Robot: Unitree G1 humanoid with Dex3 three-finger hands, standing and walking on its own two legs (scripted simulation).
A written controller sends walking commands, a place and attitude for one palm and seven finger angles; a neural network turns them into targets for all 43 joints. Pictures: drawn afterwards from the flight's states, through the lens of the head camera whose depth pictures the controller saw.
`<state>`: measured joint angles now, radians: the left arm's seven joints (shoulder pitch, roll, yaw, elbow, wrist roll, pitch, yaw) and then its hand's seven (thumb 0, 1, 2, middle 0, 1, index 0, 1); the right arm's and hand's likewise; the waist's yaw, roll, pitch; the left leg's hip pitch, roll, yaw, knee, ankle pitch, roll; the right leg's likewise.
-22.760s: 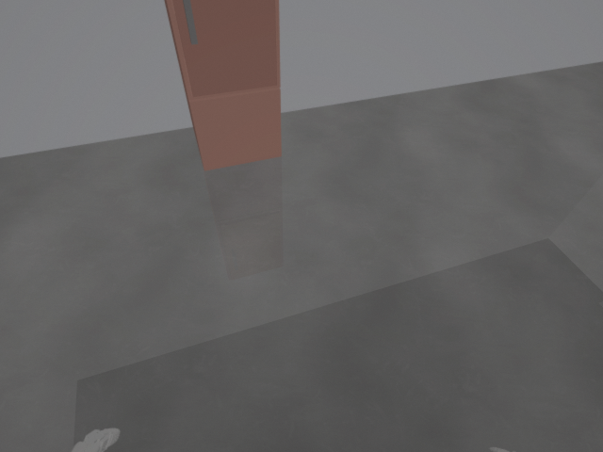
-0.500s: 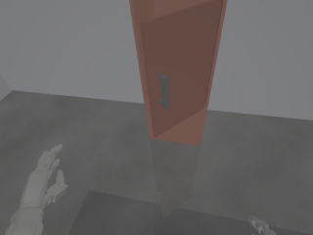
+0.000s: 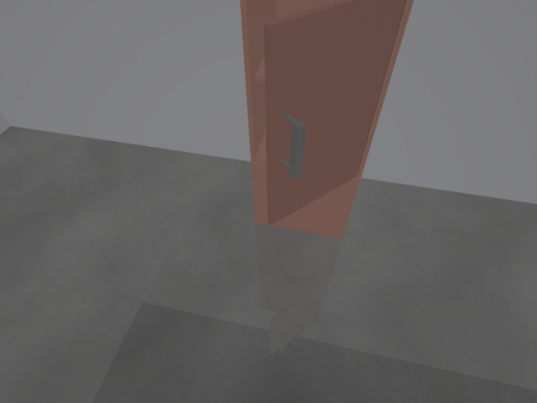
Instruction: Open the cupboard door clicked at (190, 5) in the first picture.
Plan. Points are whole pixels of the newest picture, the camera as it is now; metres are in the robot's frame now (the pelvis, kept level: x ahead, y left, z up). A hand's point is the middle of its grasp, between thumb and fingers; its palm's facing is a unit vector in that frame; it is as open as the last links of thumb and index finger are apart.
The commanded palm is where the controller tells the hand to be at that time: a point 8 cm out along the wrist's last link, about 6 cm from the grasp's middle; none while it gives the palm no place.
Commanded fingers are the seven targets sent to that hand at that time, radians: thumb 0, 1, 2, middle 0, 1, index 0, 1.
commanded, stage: let the arm hang, fingers relaxed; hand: left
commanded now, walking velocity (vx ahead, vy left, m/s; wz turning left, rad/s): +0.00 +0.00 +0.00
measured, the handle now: (291, 147) +0.67 +0.00 -0.04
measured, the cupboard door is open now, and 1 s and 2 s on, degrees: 47 47 47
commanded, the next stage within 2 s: look to check the result in 0.50 s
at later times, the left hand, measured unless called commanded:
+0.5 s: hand out of the picture +0.08 +0.21 -0.16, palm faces +0.00 -0.97 -0.24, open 7.4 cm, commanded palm none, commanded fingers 0.00 0.90 0.90 -0.20 -0.30 -0.20 -0.30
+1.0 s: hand out of the picture +0.09 +0.23 -0.16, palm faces -0.02 -0.95 -0.32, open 7.4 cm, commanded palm none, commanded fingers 0.00 0.90 0.90 -0.20 -0.30 -0.20 -0.30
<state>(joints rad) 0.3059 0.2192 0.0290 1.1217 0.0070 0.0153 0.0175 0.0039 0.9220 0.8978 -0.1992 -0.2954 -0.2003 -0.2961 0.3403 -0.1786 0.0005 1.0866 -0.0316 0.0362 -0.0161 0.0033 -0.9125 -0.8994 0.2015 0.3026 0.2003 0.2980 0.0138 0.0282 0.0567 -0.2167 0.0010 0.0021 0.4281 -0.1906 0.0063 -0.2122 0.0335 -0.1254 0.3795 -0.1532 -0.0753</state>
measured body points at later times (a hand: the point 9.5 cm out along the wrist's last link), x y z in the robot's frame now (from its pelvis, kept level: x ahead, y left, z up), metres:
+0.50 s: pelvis +0.02 +0.02 +0.00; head +0.03 +0.01 +0.45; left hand +0.08 +0.26 -0.14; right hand +0.05 -0.22 -0.16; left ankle +0.03 +0.12 -0.74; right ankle +0.04 -0.07 -0.74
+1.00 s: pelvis +0.03 +0.00 +0.01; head +0.05 -0.01 +0.45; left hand +0.09 +0.28 -0.13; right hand +0.08 -0.26 -0.15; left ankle +0.03 +0.12 -0.74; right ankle +0.04 -0.07 -0.74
